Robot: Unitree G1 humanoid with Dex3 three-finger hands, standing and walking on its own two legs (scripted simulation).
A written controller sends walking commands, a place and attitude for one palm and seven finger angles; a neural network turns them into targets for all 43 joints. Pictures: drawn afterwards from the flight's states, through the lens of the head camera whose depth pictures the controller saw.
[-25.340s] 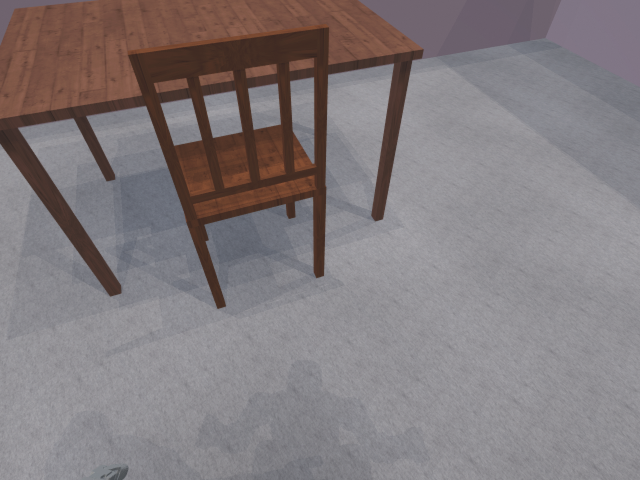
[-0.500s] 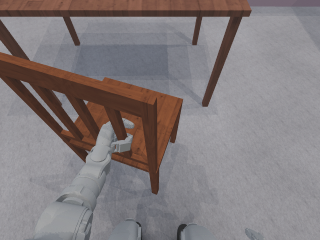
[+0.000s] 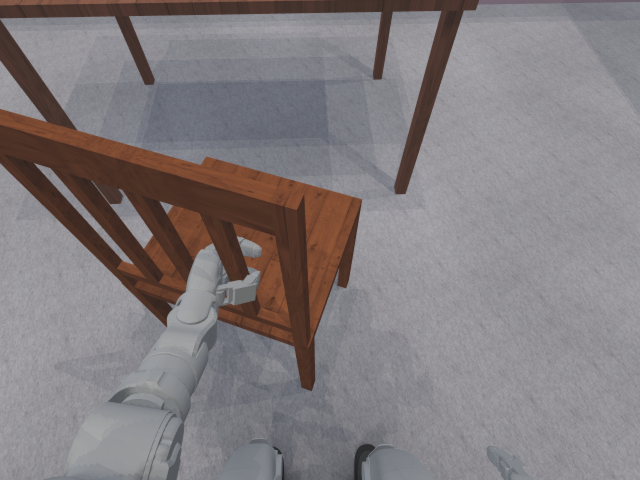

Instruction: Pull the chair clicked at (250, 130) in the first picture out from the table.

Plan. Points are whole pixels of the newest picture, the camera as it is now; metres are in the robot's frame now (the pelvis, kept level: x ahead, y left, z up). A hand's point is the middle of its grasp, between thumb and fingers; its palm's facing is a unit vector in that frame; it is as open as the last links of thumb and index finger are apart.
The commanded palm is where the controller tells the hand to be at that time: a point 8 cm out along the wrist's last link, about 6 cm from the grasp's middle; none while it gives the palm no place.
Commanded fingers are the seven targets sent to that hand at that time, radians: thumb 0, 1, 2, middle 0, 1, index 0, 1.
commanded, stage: step backward, pulling the chair out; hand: left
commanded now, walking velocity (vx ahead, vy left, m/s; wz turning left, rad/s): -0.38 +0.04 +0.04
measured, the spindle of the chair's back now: (176, 251) +0.42 +0.22 -0.05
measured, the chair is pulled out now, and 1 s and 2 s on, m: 0.46 0.58 0.58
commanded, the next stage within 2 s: stop walking, hand still on the chair in 0.36 s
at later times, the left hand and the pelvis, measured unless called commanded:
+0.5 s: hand (240, 344) +0.28 +0.11 -0.06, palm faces -0.04 -0.99 -0.12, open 5.9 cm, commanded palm +0.27 +0.17 -0.04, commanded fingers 0.00 0.90 0.90 -0.50 -1.45 -0.50 -1.45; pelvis -0.07 +0.01 -0.01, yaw +0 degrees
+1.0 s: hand (240, 363) +0.26 +0.11 -0.05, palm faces -0.03 -0.99 -0.13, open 6.0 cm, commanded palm +0.24 +0.16 -0.04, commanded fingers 0.00 0.90 0.90 -0.50 -1.45 -0.50 -1.45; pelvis -0.01 -0.01 +0.01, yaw -1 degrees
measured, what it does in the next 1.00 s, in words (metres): steps on the spot: left foot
